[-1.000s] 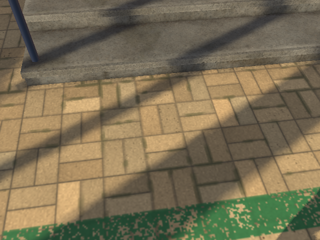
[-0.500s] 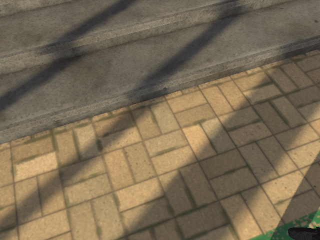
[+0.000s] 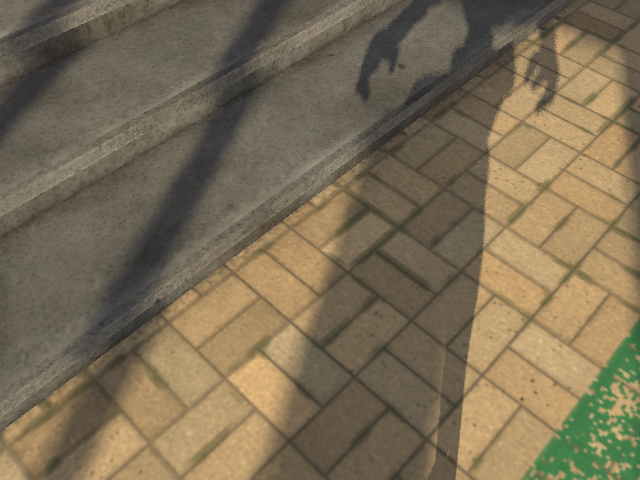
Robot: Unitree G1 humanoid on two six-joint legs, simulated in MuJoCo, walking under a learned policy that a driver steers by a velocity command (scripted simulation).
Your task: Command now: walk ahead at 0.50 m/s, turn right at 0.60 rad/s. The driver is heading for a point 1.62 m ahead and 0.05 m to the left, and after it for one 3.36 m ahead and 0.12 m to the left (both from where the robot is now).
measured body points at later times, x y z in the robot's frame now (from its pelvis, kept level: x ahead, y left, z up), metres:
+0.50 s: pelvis +0.28 -0.07 +0.00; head +0.30 -0.09 +0.45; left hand +0.41 +0.19 -0.10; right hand +0.40 -0.36 -0.10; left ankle +0.47 +0.09 -0.67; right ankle +0.23 -0.13 -0.74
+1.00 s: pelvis +0.52 -0.05 +0.00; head +0.56 -0.05 +0.45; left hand +0.73 +0.17 -0.11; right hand +0.56 -0.33 -0.12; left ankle +0.57 +0.03 -0.74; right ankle +0.55 -0.23 -0.70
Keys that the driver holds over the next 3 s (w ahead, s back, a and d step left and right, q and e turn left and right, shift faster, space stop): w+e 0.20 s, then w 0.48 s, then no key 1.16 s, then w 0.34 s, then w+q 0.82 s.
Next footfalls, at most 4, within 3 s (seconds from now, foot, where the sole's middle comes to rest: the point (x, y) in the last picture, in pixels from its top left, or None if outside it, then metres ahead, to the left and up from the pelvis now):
0.18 right None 0.27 -0.14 -0.78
0.70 left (299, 415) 0.61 0.02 -0.78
1.12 right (413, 404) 0.62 -0.23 -0.78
2.54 left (338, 281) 0.95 -0.10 -0.78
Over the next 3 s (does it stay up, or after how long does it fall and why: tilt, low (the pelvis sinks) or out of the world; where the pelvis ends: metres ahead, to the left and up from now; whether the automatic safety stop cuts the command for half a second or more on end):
stays up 1.00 -0.14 0.00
